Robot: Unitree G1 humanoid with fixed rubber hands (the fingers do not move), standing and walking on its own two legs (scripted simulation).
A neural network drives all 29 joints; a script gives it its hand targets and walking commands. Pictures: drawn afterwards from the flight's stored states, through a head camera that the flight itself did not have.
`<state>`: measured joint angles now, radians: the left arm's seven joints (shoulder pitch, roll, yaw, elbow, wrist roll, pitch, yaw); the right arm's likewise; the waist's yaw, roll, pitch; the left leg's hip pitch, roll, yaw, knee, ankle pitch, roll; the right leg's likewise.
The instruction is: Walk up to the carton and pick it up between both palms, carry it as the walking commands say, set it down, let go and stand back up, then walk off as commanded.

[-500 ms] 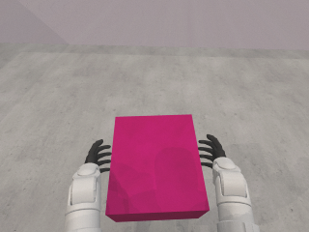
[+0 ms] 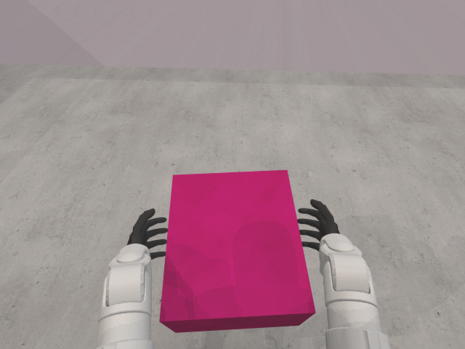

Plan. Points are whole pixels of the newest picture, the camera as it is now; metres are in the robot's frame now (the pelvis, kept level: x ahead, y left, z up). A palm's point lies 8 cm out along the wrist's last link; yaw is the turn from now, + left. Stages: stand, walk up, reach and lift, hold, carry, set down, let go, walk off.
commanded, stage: hold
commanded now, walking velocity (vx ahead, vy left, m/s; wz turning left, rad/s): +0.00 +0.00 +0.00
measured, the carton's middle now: (233, 247) +0.33 +0.00 -0.04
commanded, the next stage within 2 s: carry in 1.10 s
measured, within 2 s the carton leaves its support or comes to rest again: neither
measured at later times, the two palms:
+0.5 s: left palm (140, 252) +0.28 +0.16 +0.04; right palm (329, 241) +0.29 -0.17 +0.05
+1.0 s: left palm (140, 253) +0.28 +0.16 +0.04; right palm (329, 242) +0.28 -0.17 +0.05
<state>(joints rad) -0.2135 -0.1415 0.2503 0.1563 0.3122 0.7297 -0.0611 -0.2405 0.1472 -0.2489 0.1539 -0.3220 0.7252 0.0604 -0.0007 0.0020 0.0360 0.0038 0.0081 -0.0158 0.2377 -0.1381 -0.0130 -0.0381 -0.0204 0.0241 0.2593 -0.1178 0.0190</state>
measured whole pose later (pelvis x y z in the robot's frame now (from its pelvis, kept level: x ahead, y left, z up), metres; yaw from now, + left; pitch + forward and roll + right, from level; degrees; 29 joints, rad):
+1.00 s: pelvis +0.00 +0.00 +0.00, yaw +0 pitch -6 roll +0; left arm -0.19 -0.14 0.23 0.14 0.30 0.73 -0.05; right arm -0.22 0.14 -0.24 0.14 -0.32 0.72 0.06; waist 0.00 0.00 0.03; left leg 0.00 0.01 -0.02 0.24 -0.14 -0.01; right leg -0.05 -0.02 0.03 0.27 -0.12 0.02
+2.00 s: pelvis -0.05 +0.00 -0.02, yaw +21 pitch +6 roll +2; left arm -0.79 -0.09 0.33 0.16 0.10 1.23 0.32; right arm -0.81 -0.01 -0.25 0.20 -0.07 1.21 -0.29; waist -0.05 0.01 0.07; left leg -0.63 -0.02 0.08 0.98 -0.42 -0.03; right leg -0.34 -0.11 -0.16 0.62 -0.37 -0.01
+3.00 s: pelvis -0.10 -0.05 -0.03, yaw +54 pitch +5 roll +0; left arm -0.88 0.00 0.32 0.28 0.05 1.21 0.32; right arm -0.91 0.02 -0.29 0.30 -0.13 1.20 -0.29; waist 0.04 0.01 0.06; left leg -0.51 -0.02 -0.01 0.62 -0.19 0.02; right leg -0.50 -0.08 -0.07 0.87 -0.49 0.07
